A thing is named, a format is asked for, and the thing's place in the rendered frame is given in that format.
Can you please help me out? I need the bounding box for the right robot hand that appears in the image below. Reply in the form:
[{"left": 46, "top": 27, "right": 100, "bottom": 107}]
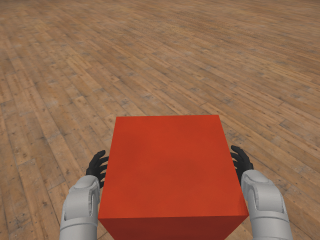
[{"left": 230, "top": 145, "right": 254, "bottom": 187}]

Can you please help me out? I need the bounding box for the left robot hand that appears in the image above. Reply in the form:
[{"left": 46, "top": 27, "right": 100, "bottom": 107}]
[{"left": 86, "top": 150, "right": 109, "bottom": 189}]

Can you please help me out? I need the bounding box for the robot right forearm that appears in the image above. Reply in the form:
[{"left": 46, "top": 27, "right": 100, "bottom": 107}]
[{"left": 241, "top": 169, "right": 293, "bottom": 240}]

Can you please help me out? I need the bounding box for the robot left forearm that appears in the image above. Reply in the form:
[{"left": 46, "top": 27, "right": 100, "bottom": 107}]
[{"left": 59, "top": 175, "right": 100, "bottom": 240}]

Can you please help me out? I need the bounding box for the carton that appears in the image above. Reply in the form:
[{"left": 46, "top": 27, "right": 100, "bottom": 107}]
[{"left": 98, "top": 114, "right": 249, "bottom": 240}]

